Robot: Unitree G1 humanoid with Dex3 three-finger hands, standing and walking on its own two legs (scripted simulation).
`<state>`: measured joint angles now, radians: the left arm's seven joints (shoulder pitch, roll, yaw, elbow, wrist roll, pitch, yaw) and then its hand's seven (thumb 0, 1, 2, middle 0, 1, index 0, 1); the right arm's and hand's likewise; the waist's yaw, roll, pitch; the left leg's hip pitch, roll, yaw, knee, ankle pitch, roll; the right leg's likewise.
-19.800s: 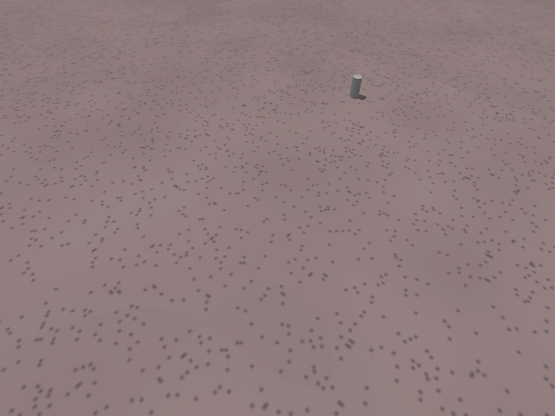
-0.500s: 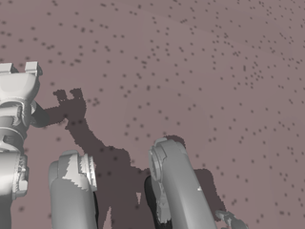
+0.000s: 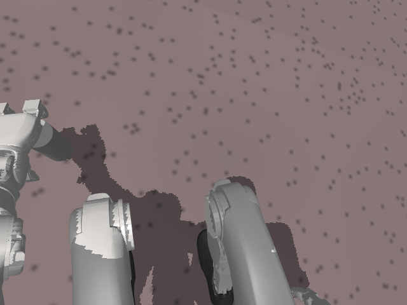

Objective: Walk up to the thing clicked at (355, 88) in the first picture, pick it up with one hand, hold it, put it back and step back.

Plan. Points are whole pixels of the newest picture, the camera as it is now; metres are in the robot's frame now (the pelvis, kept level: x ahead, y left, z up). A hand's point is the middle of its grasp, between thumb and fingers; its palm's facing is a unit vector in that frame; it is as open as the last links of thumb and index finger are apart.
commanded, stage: rest palm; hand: left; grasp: from above
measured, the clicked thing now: (49, 142) +0.47 +0.29 -0.26
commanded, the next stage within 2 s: close in 1.30 s
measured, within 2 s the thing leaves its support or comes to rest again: neither
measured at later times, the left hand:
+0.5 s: hand (45, 142) +0.46 +0.29 -0.22, palm faces -0.43 -0.11 -0.90, open 14.1 cm
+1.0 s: hand (42, 141) +0.46 +0.29 -0.22, palm faces -0.41 -0.10 -0.91, open 13.6 cm
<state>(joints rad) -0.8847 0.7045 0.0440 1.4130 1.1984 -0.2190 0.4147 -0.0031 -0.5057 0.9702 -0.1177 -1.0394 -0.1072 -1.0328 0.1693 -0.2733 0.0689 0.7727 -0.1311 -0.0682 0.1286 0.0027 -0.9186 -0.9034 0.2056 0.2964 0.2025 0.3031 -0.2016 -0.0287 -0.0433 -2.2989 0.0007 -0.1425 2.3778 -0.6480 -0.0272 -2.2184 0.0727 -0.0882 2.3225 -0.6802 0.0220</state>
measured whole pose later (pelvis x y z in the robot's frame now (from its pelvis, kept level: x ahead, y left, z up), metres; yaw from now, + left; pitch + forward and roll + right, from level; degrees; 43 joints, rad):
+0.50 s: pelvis +0.01 +0.00 -0.02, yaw -3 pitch +31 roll -9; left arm -0.95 0.77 0.14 1.55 1.23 -0.17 0.52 0.00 -0.53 1.04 -0.09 -1.02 -0.07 -1.03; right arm 0.14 -0.28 0.13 0.76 -0.19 -0.12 0.18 0.00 -0.91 -0.90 0.20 0.30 0.20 0.30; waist -0.28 -0.04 0.03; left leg -2.35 0.01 -0.18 2.47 -0.68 -0.02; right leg -2.26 0.09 -0.12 2.38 -0.69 0.04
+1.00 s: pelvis +0.00 +0.01 -0.03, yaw -5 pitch +29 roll -10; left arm -1.00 0.85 0.10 1.68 1.25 -0.22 0.57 0.00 -0.48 1.09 -0.11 -1.05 -0.10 -1.06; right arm 0.15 -0.30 0.18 0.75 -0.22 -0.16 0.20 0.00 -0.90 -0.90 0.20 0.30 0.20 0.30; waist -0.31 -0.07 0.03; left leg -2.35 0.01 -0.21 2.50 -0.67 -0.02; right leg -2.25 0.10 -0.15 2.39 -0.67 0.04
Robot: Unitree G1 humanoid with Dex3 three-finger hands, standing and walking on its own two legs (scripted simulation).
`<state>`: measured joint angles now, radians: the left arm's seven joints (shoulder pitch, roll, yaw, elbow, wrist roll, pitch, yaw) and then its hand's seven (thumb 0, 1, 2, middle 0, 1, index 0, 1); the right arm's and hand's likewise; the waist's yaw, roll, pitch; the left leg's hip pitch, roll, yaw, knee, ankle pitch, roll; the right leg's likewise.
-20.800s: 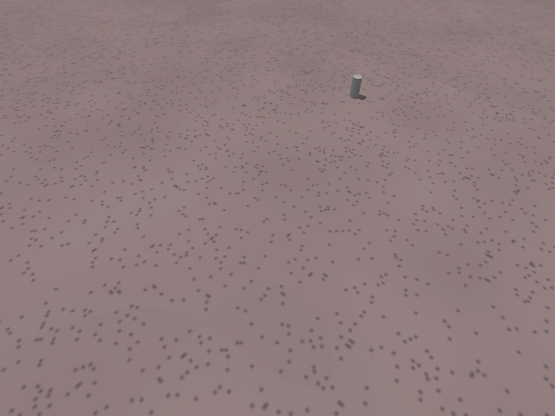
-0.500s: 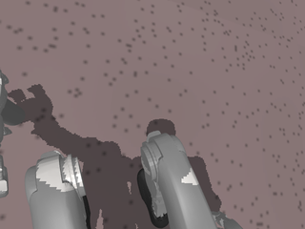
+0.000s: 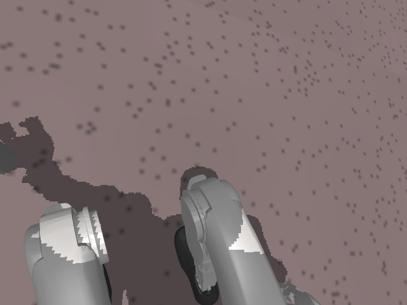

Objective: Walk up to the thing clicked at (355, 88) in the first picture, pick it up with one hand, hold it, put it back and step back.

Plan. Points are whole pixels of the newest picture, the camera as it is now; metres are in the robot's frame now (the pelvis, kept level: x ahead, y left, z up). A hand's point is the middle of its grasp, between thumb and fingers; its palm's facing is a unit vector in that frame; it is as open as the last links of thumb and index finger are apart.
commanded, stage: rest palm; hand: left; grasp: from above
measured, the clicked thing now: out of the picture +0.45 +0.32 -0.23
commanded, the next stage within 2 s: close in 0.30 s
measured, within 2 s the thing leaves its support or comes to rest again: neither
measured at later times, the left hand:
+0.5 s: hand out of the picture +0.44 +0.32 -0.19, palm faces -0.40 -0.13 -0.91, open 13.2 cm
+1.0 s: hand out of the picture +0.44 +0.32 -0.19, palm faces -0.40 -0.13 -0.91, open 11.9 cm
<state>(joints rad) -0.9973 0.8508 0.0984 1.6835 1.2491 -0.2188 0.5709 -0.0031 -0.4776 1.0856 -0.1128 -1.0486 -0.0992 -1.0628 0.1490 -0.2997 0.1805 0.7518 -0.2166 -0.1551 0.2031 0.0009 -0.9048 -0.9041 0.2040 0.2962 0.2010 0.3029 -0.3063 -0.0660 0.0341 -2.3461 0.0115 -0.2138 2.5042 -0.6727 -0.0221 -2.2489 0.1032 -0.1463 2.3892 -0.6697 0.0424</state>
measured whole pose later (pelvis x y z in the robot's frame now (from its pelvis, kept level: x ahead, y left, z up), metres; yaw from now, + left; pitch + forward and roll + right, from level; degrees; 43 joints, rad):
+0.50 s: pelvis +0.00 +0.00 +0.00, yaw +0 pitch +28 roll -11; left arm -1.00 0.85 0.06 1.67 1.22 -0.21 0.57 0.00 -0.43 1.05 -0.13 -1.09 -0.13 -1.09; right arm 0.15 -0.29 0.22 0.73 -0.22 -0.18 0.23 0.00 -0.91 -0.91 0.20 0.30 0.20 0.30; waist -0.30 -0.07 0.03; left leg -2.34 0.01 -0.22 2.50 -0.68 -0.02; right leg -2.24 0.10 -0.15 2.38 -0.67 0.05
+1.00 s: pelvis +0.00 +0.00 +0.00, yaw -1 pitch +28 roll -11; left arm -1.01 0.87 0.07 1.69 1.22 -0.21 0.57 0.00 -0.23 0.92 -0.26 -1.04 -0.28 -1.02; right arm 0.14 -0.30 0.22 0.72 -0.22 -0.17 0.22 0.00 -0.91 -0.90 0.20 0.30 0.20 0.30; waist -0.31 -0.07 0.05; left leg -2.34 0.01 -0.22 2.51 -0.67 -0.02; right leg -2.24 0.11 -0.15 2.38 -0.66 0.05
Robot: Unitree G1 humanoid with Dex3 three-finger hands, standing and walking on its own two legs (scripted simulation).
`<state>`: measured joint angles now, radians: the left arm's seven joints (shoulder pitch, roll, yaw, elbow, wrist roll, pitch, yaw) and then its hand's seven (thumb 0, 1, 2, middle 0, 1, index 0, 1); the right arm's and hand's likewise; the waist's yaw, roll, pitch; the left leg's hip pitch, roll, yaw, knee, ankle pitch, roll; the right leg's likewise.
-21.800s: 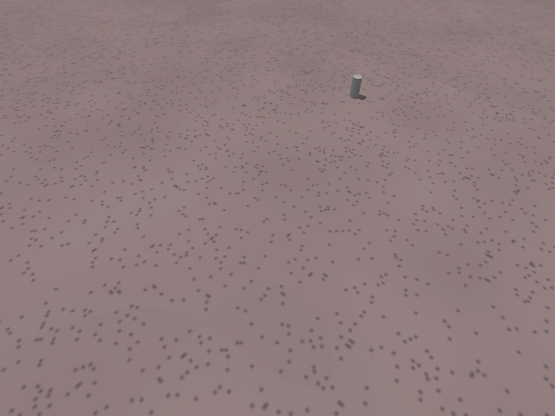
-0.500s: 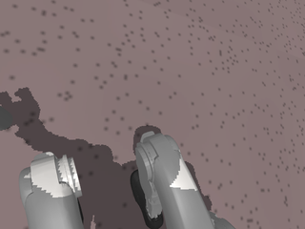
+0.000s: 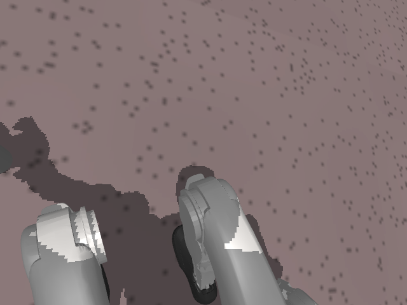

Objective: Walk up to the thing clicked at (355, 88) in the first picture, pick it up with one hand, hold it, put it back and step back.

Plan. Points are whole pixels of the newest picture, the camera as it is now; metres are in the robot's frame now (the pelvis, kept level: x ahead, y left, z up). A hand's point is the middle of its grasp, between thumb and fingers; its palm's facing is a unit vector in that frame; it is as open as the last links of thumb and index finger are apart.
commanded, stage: close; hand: left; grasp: from above
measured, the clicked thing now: out of the picture +0.45 +0.33 -0.23
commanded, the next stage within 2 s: settle in 0.52 s
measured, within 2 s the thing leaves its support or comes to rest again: leaves its support in 1.10 s
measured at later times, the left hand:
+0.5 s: hand out of the picture +0.44 +0.33 -0.19, palm faces -0.39 -0.13 -0.91, open 10.8 cm
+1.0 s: hand out of the picture +0.43 +0.33 -0.18, palm faces -0.38 -0.13 -0.91, open 9.5 cm
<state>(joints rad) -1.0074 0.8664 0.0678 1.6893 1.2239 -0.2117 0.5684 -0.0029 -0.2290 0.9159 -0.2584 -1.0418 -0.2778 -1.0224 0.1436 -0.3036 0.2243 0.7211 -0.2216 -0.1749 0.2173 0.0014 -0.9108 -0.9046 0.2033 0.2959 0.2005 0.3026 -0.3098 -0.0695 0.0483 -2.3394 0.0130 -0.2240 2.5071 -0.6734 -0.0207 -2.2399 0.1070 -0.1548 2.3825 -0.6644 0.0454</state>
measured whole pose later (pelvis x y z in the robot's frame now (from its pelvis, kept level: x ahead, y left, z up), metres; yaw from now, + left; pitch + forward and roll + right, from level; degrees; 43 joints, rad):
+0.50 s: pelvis +0.00 +0.00 +0.00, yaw +0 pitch +28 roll -11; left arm -1.01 0.87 0.06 1.70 1.24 -0.22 0.58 0.00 -0.09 0.84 -0.46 -0.92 -0.42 -0.90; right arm 0.14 -0.31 0.23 0.71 -0.23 -0.17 0.21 0.00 -0.91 -0.91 0.20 0.30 0.20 0.30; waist -0.31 -0.07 0.05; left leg -2.34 0.01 -0.22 2.51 -0.67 -0.02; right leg -2.24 0.11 -0.15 2.38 -0.66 0.05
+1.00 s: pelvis +0.00 +0.00 +0.00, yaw +1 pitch +30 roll -11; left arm -0.91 0.79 0.12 1.51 1.23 -0.17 0.51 0.01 -0.04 0.85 -0.61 -0.98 -0.56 -0.97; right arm 0.18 -0.30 0.16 0.73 -0.20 -0.15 0.21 0.00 -0.94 -0.91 0.20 0.30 0.20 0.30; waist -0.27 -0.04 0.00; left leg -2.35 0.00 -0.21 2.49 -0.67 -0.02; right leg -2.25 0.09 -0.15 2.37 -0.68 0.03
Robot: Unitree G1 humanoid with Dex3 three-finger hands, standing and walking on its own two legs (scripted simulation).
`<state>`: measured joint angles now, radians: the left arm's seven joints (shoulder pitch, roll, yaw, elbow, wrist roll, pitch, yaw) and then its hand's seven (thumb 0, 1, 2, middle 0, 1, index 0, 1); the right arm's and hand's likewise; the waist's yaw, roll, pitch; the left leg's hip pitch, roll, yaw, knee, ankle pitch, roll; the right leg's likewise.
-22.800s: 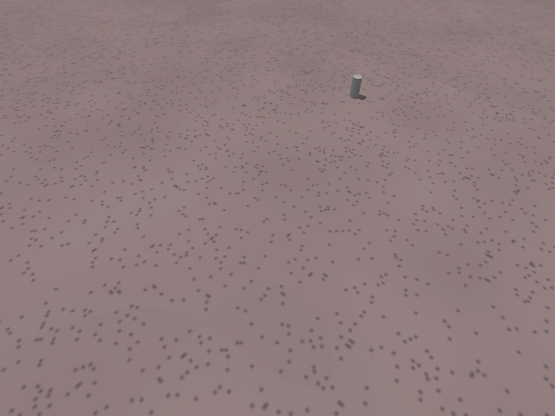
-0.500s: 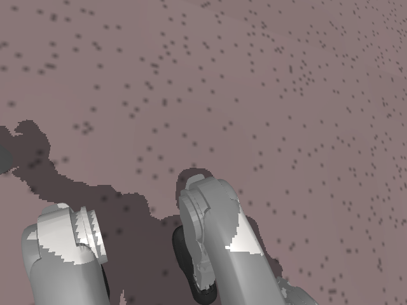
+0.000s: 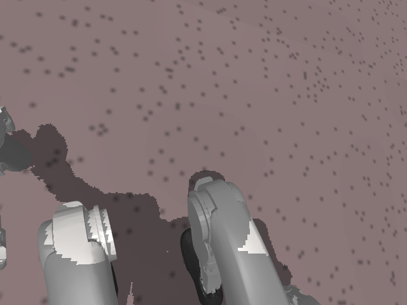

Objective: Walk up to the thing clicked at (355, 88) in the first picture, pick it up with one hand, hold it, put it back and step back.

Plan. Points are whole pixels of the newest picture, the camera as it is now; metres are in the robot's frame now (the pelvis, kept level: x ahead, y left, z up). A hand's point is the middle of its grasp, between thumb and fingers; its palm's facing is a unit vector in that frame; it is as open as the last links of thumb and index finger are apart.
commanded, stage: settle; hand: left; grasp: from above
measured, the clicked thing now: (1, 149) +0.45 +0.32 -0.24
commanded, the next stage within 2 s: lift in 0.56 s
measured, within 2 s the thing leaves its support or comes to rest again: leaves its support in 0.10 s
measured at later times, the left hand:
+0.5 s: hand out of the picture +0.42 +0.32 -0.09, palm faces -0.43 -0.10 -0.90, open 9.1 cm
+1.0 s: hand out of the picture +0.40 +0.32 -0.02, palm faces -0.44 -0.12 -0.89, open 9.0 cm
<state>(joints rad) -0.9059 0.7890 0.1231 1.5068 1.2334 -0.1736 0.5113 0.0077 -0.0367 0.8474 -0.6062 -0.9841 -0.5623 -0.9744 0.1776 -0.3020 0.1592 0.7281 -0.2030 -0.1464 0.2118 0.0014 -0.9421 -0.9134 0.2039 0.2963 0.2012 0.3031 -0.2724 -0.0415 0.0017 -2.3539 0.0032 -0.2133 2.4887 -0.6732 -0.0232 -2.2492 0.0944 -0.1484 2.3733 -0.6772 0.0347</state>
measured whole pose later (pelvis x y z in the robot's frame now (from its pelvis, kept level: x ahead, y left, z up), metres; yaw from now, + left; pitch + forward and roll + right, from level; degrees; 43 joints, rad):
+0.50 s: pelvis +0.00 -0.01 +0.05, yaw +5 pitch +34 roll -7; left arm -0.88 0.67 0.02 1.28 1.16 -0.13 0.29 0.00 0.00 0.74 -0.71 -0.85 -0.68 -0.84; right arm 0.15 -0.29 0.06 0.72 -0.10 -0.05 0.14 0.00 -0.94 -0.91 0.20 0.30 0.20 0.30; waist -0.19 0.01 -0.09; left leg -2.23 0.00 -0.14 2.29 -0.66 -0.02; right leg -2.15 0.07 -0.09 2.23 -0.68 0.02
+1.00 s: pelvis +0.00 +0.00 +0.10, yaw +6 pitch +35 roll -7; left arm -0.77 0.62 -0.01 1.09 1.09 -0.10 0.18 0.00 0.02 0.68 -0.74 -0.78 -0.71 -0.77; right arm 0.21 -0.26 0.02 0.70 -0.03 0.00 0.09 0.00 -0.94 -0.91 0.21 0.30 0.20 0.30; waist -0.16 0.04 -0.16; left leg -2.10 0.00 -0.11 2.13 -0.64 0.00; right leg -2.02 0.06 -0.06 2.08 -0.67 0.03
